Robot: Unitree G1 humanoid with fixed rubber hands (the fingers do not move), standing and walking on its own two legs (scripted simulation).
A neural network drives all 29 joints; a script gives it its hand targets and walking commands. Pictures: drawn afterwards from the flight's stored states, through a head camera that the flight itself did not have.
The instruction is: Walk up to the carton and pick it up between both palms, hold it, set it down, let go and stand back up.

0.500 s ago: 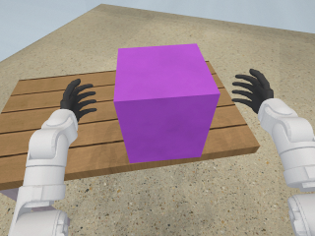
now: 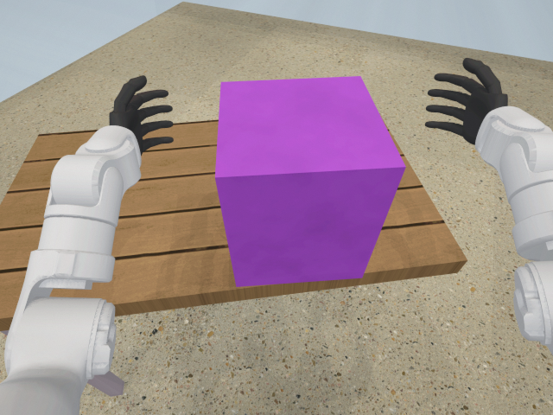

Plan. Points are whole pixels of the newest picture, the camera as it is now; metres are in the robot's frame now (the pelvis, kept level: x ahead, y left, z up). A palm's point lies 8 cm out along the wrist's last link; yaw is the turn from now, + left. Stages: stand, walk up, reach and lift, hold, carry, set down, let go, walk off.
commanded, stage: reach and lift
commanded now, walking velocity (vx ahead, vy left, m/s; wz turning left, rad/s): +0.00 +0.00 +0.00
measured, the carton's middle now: (295, 186) +0.48 -0.02 +0.06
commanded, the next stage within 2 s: none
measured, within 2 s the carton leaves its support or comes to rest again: neither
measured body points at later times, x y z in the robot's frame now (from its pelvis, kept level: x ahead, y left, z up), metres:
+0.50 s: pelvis +0.01 -0.01 +0.00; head +0.05 -0.01 +0.45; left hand +0.45 +0.21 +0.12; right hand +0.46 -0.24 +0.13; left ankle +0.02 +0.12 -0.75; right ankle +0.00 -0.10 -0.75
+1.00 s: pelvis -0.01 +0.00 -0.01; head +0.06 -0.01 +0.43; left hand +0.45 +0.17 +0.06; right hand +0.45 -0.23 +0.08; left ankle +0.02 +0.12 -0.75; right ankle +0.00 -0.10 -0.75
